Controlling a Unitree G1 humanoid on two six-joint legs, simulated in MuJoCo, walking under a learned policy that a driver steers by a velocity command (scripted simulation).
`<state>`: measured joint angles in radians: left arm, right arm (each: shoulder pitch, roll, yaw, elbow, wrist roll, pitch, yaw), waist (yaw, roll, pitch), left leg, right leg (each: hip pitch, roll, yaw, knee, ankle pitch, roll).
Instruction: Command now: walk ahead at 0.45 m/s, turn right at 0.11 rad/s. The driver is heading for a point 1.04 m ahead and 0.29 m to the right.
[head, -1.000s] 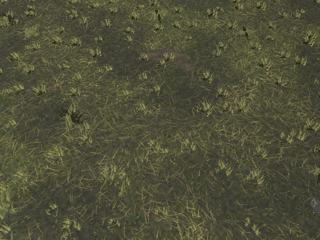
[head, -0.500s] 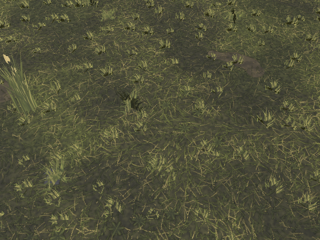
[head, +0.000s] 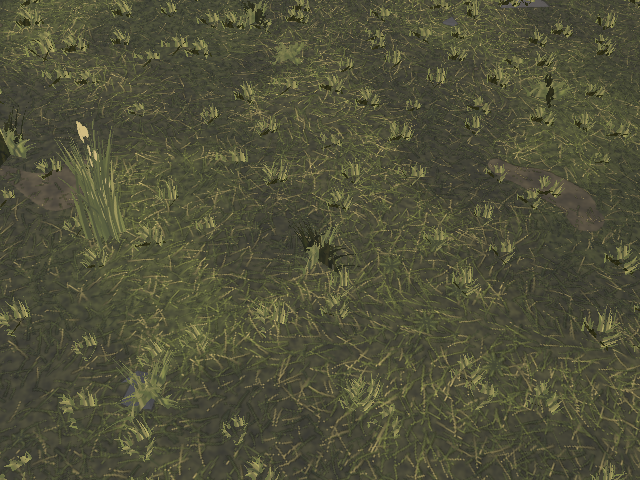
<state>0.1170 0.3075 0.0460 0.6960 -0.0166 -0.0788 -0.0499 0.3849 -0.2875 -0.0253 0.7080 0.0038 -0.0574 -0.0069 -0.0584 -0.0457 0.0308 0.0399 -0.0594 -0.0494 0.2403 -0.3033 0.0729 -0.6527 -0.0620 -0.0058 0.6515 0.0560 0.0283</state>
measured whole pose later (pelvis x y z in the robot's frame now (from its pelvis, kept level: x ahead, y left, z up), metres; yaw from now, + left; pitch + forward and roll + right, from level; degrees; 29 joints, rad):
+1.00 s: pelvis +0.57 -0.06 +0.00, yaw -33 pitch +1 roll +2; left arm 0.11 0.29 0.06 0.62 -0.02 -0.02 -0.04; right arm 0.36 -0.30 -0.06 0.79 0.00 -0.08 -0.01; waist -0.10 -0.04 0.05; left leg 0.02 -0.01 0.18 0.26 -0.29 0.01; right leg -0.67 -0.08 0.03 0.77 -0.03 0.01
